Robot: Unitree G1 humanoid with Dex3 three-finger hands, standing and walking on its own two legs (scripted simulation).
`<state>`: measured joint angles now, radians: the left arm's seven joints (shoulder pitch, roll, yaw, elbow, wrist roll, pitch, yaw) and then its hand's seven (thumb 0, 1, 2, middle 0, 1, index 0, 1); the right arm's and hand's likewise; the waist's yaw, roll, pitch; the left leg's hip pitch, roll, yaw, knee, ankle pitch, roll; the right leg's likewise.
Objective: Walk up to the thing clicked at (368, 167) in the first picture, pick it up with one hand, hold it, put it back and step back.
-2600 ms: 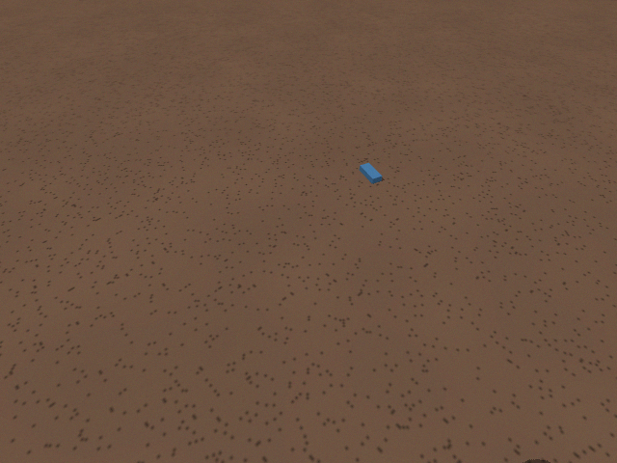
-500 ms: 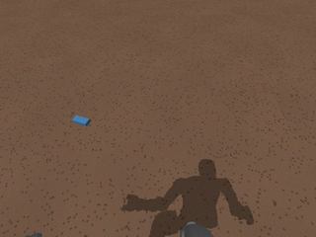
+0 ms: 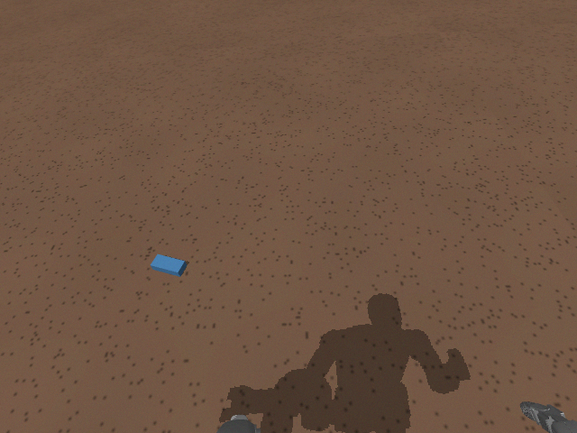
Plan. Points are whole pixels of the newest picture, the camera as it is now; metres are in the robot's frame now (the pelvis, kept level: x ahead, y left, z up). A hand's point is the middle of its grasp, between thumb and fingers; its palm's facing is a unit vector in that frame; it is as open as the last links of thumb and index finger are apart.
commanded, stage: walk up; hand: left
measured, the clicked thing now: (168, 265) +0.86 +0.57 -0.72
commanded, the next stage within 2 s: none
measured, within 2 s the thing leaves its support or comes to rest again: neither
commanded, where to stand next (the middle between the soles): +0.42 +0.44 m, yaw -19 degrees
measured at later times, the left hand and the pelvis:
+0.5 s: hand (37, 363) +0.26 +0.44 -0.10, palm faces -0.12 -0.80 -0.59, open 7.4 cm; pelvis +0.14 +0.15 +0.00, yaw -8 degrees
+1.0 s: hand out of the picture +0.39 +0.61 -0.12, palm faces -0.26 -0.79 -0.55, open 7.4 cm; pelvis +0.25 +0.33 +0.00, yaw -14 degrees
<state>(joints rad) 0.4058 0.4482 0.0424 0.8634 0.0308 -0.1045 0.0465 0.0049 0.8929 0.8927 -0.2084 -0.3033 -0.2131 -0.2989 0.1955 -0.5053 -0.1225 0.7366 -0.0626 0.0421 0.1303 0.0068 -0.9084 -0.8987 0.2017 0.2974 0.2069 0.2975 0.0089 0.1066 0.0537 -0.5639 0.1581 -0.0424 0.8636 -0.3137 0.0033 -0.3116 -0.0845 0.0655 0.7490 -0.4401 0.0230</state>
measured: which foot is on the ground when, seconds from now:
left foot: up 0.00-0.00, down 0.02-0.38, up 0.40-0.72, down 0.74-1.00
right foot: down 0.00-0.04, up 0.06-0.36, down 0.38-0.76, up 0.78-1.00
